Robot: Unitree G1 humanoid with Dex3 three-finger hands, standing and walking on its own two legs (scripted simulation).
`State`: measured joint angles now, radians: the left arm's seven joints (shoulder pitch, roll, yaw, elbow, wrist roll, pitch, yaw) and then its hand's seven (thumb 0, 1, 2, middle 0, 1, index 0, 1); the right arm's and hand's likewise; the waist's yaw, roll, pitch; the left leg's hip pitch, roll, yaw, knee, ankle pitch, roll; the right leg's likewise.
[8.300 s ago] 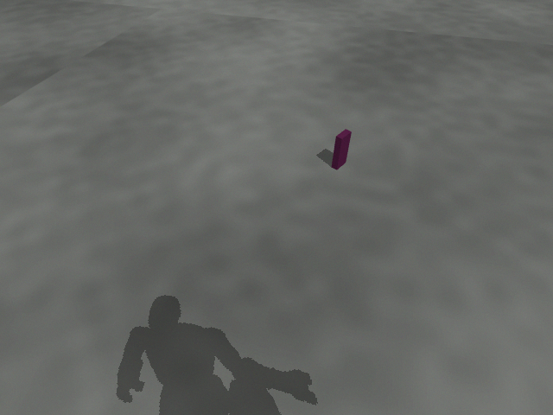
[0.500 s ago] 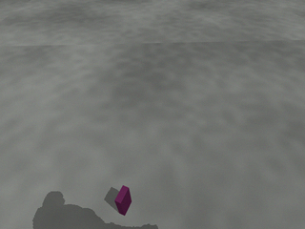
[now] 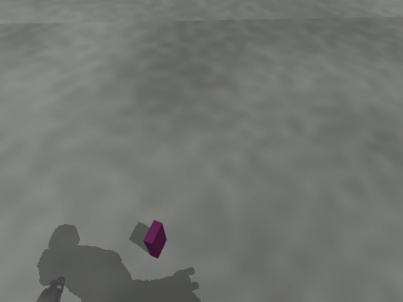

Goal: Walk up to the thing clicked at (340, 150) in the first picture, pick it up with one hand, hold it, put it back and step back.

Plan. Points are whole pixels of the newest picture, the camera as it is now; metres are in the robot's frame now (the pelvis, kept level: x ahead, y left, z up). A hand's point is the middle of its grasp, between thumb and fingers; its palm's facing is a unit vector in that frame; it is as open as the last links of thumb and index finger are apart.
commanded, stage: go down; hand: left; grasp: from the side
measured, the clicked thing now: (156, 240) +0.48 +0.19 -0.65
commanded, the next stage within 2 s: none
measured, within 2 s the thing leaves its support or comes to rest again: neither
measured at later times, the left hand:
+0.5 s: hand out of the picture +0.15 +0.28 -0.16, palm faces +0.08 -0.95 -0.31, open 17.5 cm
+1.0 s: hand (75, 277) +0.25 +0.33 -0.23, palm faces +0.13 -0.97 -0.22, open 17.5 cm
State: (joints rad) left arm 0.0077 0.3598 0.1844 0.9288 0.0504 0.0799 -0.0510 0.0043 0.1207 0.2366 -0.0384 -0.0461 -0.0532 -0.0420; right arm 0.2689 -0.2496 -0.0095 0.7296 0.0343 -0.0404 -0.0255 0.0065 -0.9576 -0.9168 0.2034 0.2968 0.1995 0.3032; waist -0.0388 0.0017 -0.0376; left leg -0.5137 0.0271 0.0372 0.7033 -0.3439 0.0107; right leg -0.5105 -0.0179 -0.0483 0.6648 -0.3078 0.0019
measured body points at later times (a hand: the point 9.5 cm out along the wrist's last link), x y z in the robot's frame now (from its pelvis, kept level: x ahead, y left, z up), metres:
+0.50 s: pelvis +0.01 +0.00 -0.05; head +0.08 +0.02 +0.40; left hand +0.14 +0.33 -0.14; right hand +0.18 -0.25 -0.13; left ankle +0.00 +0.11 -0.72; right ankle +0.01 -0.12 -0.72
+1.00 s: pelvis -0.04 +0.00 -0.16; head +0.11 +0.03 +0.27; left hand +0.24 +0.38 -0.21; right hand +0.13 -0.28 -0.24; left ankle +0.00 +0.11 -0.72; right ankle +0.01 -0.12 -0.72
